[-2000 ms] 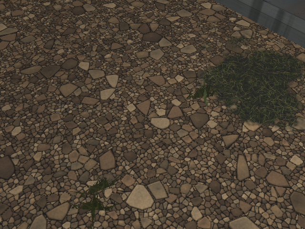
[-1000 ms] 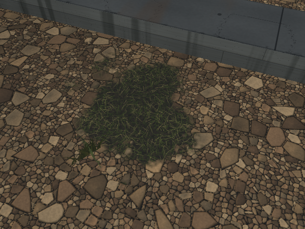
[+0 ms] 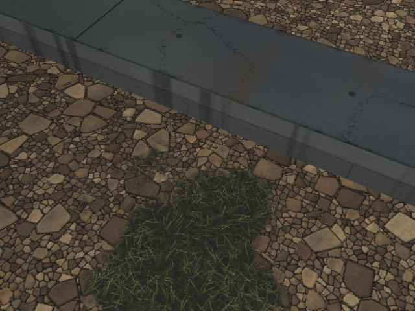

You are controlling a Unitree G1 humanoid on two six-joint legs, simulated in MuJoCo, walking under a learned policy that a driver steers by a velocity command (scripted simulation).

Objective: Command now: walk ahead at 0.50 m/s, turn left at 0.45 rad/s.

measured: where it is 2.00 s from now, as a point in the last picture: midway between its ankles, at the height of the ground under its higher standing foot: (180, 161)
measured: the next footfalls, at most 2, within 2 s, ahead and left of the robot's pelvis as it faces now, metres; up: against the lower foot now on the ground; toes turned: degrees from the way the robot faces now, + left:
right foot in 0.42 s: +0.42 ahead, -0.10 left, +0.00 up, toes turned +17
left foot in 0.92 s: +0.60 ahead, +0.23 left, +0.00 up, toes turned +18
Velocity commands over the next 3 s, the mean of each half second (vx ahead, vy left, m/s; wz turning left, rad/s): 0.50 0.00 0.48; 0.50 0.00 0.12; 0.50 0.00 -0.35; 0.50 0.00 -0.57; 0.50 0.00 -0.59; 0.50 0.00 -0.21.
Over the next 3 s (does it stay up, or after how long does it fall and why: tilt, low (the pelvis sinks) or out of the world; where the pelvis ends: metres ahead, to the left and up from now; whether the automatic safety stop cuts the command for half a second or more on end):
stays up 1.53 -0.13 0.18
